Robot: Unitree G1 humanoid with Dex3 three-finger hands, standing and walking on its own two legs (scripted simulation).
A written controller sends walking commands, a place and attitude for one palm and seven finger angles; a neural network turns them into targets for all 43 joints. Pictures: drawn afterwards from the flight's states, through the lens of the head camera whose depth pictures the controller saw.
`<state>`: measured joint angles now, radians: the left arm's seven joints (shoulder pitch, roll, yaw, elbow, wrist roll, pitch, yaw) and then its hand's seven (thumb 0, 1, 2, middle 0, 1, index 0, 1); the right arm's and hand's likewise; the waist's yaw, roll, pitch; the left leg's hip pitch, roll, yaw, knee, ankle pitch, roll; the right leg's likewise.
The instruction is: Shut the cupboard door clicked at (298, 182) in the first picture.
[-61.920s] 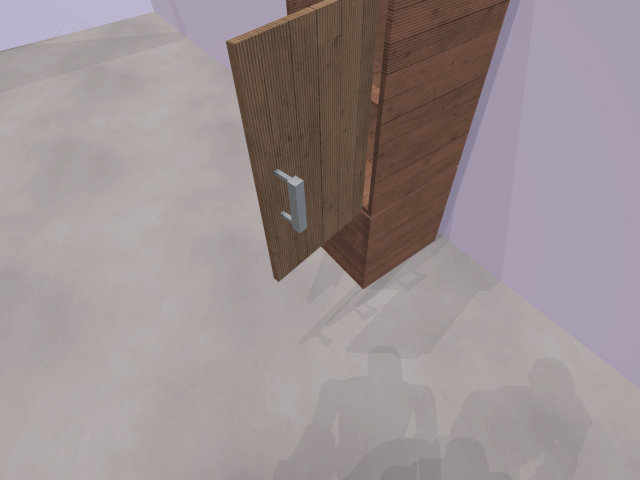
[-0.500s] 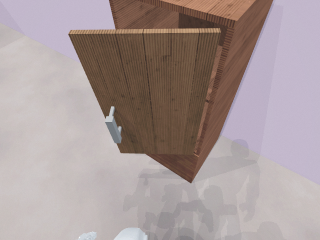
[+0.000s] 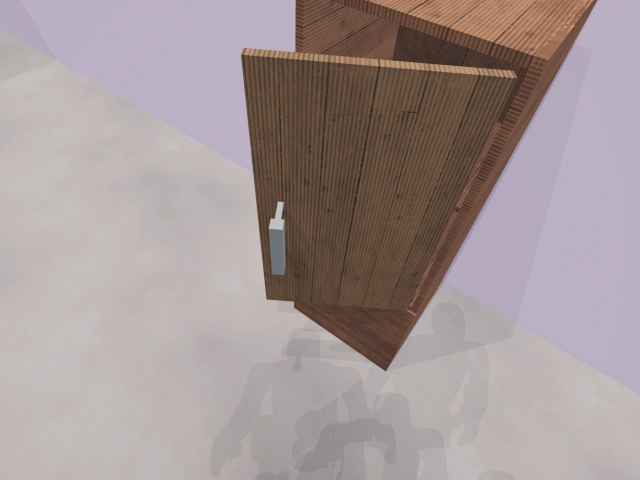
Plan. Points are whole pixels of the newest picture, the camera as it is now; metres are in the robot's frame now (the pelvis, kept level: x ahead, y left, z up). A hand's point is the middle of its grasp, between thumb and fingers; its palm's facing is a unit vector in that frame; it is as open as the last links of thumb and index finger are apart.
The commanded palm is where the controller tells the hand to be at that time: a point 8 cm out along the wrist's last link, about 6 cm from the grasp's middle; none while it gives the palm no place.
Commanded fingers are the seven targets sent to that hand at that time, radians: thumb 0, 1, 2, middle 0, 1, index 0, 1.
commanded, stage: come to a stop and stand still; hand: left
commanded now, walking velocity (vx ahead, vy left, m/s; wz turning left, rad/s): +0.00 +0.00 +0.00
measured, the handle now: (279, 239) +0.51 +0.11 -0.08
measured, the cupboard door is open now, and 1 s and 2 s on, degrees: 33 33 33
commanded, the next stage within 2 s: look again from close up in 0.60 s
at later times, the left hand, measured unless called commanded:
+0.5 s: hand out of the picture -0.05 +0.14 -0.18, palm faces +0.01 -0.99 -0.15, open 7.3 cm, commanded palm none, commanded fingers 0.00 0.90 0.90 -0.20 -0.30 -0.20 -0.30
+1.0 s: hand out of the picture -0.01 +0.17 -0.18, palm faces +0.01 -0.98 -0.22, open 7.4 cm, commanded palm none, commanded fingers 0.00 0.90 0.90 -0.20 -0.30 -0.20 -0.30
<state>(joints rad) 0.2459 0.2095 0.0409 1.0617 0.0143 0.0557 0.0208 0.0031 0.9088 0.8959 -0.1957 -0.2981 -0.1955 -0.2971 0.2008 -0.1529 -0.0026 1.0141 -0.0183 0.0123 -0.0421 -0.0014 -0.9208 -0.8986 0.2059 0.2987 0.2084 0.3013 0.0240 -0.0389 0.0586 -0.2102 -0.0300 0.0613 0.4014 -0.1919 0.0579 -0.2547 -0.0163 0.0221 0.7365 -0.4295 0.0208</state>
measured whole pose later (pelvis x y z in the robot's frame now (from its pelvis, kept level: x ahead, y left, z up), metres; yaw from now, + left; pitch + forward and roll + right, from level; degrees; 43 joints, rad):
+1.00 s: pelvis -0.02 +0.00 -0.01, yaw +0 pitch -1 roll +0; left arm 0.32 0.13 -0.01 1.08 0.02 -0.03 0.05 0.00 0.91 0.90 -0.20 -0.30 -0.20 -0.30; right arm 0.28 -0.18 0.00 1.06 -0.02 -0.02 -0.02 0.02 -0.94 -0.90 0.20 0.30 0.20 0.30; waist -0.01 0.03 0.00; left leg -0.28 -0.02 0.07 0.53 -0.24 0.05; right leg -0.14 0.00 0.01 0.53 -0.37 0.00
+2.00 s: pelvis +0.06 -0.05 -0.02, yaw -2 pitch +0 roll -1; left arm 0.47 0.11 0.00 1.15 0.01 -0.01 0.04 0.00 0.91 0.90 -0.20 -0.30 -0.20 -0.30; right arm 0.12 -0.11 0.00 1.03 -0.01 -0.04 -0.04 0.00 -0.91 -0.90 0.20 0.30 0.20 0.30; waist 0.04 -0.05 0.06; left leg -0.34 0.00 0.12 0.63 -0.25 0.08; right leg -0.13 0.07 -0.04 0.67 -0.47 -0.04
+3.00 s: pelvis +0.06 -0.12 -0.01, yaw -1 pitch -1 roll +1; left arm 0.26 0.17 0.00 1.07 0.01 -0.01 0.02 0.00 0.92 0.90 -0.20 -0.30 -0.20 -0.30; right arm 0.28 -0.15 0.00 1.09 -0.02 -0.01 -0.01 0.00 -0.91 -0.90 0.20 0.30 0.20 0.30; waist -0.01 0.00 0.04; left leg -0.24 0.05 0.07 0.48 -0.21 -0.03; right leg -0.19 -0.03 -0.01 0.52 -0.30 0.01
